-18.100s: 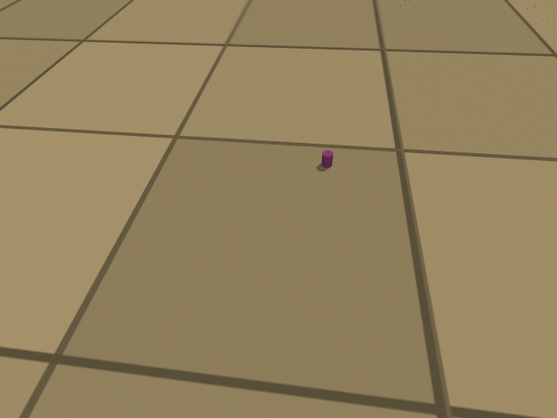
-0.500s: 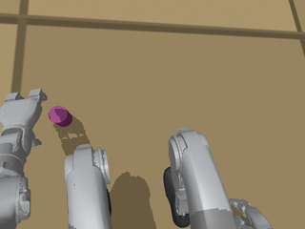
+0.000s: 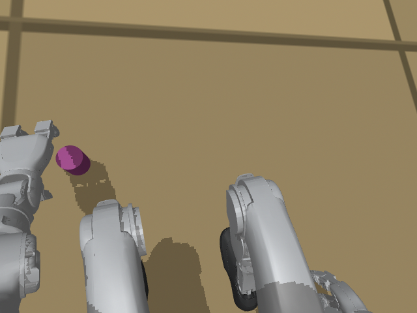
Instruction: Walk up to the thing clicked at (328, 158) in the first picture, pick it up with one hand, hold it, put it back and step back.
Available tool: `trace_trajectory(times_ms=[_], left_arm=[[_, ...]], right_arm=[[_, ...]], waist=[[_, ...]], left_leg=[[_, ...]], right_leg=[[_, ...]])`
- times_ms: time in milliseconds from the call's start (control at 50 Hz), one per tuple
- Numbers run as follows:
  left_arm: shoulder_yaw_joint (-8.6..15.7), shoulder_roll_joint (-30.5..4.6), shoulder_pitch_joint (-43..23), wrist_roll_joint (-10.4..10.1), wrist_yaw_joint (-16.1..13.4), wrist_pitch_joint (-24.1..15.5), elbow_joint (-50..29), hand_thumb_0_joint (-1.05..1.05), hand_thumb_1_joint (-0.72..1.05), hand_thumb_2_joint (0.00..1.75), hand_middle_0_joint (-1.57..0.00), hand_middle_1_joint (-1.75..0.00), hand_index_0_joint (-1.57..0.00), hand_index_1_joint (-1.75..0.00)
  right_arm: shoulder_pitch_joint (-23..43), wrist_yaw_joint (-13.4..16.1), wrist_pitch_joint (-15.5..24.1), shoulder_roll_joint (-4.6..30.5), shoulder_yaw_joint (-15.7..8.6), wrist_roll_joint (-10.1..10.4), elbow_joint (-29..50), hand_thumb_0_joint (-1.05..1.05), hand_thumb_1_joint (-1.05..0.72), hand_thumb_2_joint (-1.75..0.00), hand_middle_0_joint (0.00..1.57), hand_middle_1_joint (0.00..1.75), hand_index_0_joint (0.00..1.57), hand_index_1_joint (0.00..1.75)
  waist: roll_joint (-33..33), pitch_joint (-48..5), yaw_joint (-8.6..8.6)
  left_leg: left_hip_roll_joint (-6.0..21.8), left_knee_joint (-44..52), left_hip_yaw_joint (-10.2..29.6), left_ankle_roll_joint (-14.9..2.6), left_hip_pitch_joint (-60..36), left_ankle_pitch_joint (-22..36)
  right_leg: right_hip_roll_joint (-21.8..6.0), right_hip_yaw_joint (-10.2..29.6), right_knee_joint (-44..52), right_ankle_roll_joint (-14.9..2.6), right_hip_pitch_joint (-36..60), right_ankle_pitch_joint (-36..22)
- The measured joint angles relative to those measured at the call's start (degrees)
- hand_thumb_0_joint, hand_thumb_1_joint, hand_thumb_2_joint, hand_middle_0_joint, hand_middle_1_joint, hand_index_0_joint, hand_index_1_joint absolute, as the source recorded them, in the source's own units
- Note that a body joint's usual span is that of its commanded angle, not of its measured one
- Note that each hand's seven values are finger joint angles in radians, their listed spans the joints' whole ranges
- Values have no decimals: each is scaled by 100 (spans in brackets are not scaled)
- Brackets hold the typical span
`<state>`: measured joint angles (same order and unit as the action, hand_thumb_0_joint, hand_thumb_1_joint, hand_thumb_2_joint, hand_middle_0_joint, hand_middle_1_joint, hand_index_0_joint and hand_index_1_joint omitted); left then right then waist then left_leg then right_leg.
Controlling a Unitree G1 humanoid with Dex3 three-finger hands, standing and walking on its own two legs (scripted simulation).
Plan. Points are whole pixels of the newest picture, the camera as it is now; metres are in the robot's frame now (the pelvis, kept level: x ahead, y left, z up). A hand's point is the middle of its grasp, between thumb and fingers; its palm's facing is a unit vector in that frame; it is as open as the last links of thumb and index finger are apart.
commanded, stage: approach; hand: left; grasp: from above
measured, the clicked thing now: (74, 161) +0.45 +0.25 -0.29
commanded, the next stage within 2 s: close in in 0.68 s
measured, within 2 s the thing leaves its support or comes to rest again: neither
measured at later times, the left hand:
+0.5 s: hand (64, 138) +0.46 +0.23 -0.15, palm faces -0.43 -0.05 -0.90, open 14.1 cm
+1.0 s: hand (61, 157) +0.43 +0.25 -0.19, palm faces -0.43 -0.07 -0.90, open 13.9 cm
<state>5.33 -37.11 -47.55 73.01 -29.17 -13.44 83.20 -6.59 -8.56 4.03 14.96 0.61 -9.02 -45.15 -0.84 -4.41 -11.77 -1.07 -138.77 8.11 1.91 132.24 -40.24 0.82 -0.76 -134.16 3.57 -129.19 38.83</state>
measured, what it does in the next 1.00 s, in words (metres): stands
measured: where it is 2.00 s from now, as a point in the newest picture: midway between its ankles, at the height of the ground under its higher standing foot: (190, 298)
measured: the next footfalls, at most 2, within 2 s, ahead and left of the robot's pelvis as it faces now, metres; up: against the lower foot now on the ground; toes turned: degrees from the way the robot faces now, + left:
none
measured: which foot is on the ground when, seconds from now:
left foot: down 0.00-1.00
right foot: down 0.00-1.00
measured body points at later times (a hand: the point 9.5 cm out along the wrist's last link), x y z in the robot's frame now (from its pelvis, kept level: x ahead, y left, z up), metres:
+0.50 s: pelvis +0.00 +0.00 +0.01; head +0.23 +0.03 +0.40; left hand +0.48 +0.23 -0.10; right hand +0.03 -0.27 -0.11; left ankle +0.07 +0.13 -0.29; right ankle +0.10 -0.14 -0.29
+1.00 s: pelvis -0.01 +0.00 +0.00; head +0.22 +0.07 +0.38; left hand +0.45 +0.25 -0.14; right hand +0.09 -0.28 -0.10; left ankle +0.07 +0.13 -0.29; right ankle +0.10 -0.14 -0.29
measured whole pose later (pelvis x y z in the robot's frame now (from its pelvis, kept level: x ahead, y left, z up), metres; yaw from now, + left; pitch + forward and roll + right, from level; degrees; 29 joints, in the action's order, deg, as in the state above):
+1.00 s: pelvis -0.01 +0.00 +0.00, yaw +0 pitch +33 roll -7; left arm 0.8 -35.3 -57.0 73.5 -33.4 -10.2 94.0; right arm -3.8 -9.3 6.6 16.1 2.1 -10.3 -44.7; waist -2.0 -3.5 -14.7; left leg -1.4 -139.3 8.5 2.1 133.2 -38.9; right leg 0.8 -1.1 -134.5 3.3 -129.9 37.5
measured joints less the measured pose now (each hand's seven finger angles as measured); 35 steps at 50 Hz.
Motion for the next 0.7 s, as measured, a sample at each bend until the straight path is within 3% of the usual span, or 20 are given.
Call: trace_trajectory(times_ms=[120,200,300,380,480,560,640,700], left_arm=[[-310,128,-180,-45,-54,106,-5,0,-46,95,-15,-96,-15,-97],[-472,252,-501,5,-169,238,169,0,-48,96,-13,-100,-13,-100],[-296,380,-802,66,-326,548,244,0,-51,98,-11,-103,-11,-102],[-213,448,-948,1,-289,877,389,0,-52,100,-10,-103,-10,-103],[-183,430,-968,-419,-1,1099,571,0,-54,101,-9,-103,-9,-103],[-199,362,-712,-704,401,966,537,0,-54,101,-9,-103,-9,-104],[-105,306,-224,-762,677,500,55,0,-53,100,-10,-104,-9,-104],[-163,326,264,-659,581,171,-644,0,-53,99,-10,-104,-10,-104]], right_arm=[[-53,-32,58,-14,6,-3,-43,1,-91,-90,20,30,20,30],[-54,-49,92,-19,49,-41,-62,1,-91,-89,20,30,20,30],[-105,-88,82,-2,95,-47,25,1,-91,-89,20,30,20,30],[-199,-150,22,47,130,-1,63,1,-91,-90,20,30,20,30],[-267,-193,-10,102,202,83,75,1,-91,-90,20,30,20,30],[-305,-216,18,107,213,114,92,1,-91,-90,20,30,20,30],[-355,-194,28,119,177,116,100,1,-91,-90,20,30,20,30],[-381,-146,-8,114,38,138,80,1,-91,-90,20,30,20,30]], waist=[[-40,-1,-54],[-40,-14,-186],[68,-40,-388],[225,-103,-450],[357,-42,-384],[326,92,-288],[220,204,-110],[130,186,49]], left_leg=[[2,-5,-16,-2,32,-3],[6,2,-4,5,57,5],[38,45,19,13,64,-1],[76,139,-16,5,13,-20],[123,232,-46,-49,-94,-17],[112,252,-53,-62,-164,16],[48,198,6,15,-157,58],[6,150,19,104,-144,63]], right_leg=[[1,14,-7,-8,-32,2],[6,2,5,-18,-61,-14],[29,-27,68,-41,-87,-46],[46,-3,140,-46,-79,-51],[79,20,224,27,-17,-93],[70,22,215,3,32,-121],[26,-23,147,-33,49,-122],[-4,-23,81,-56,49,-91]])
